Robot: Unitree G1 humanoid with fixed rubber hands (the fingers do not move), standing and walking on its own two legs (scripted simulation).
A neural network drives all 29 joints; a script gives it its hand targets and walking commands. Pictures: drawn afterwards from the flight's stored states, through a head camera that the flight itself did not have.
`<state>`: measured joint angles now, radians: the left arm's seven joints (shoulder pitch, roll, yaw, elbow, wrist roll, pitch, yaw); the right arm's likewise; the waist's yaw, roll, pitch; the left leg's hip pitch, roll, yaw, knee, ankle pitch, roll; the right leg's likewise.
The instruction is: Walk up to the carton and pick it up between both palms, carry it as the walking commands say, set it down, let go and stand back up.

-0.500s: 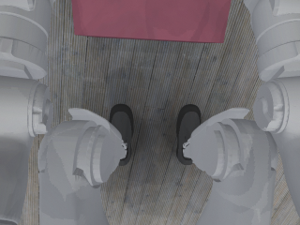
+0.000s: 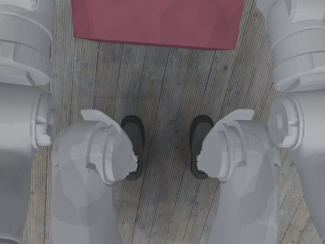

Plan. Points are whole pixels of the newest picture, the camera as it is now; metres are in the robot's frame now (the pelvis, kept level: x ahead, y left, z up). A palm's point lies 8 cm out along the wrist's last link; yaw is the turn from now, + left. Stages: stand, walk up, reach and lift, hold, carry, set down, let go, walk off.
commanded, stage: reach and lift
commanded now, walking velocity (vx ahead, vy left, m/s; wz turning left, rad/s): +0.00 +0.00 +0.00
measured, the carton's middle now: out of the picture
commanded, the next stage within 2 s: none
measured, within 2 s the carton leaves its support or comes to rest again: neither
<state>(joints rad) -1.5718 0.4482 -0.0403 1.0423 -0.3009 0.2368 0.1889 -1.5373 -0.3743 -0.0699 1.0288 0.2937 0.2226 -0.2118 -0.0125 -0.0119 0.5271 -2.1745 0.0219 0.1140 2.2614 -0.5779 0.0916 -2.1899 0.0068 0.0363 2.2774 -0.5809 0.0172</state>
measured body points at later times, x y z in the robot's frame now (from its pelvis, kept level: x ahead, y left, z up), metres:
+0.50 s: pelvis -0.01 +0.00 +0.04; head +0.34 -0.01 +0.31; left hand +0.58 +0.17 -0.07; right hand +0.56 -0.19 -0.08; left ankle +0.12 +0.09 -0.32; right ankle +0.12 -0.12 -0.32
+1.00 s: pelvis -0.04 +0.00 +0.09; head +0.30 -0.02 +0.37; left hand +0.55 +0.16 +0.00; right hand +0.52 -0.20 -0.01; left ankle +0.12 +0.09 -0.32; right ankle +0.12 -0.12 -0.32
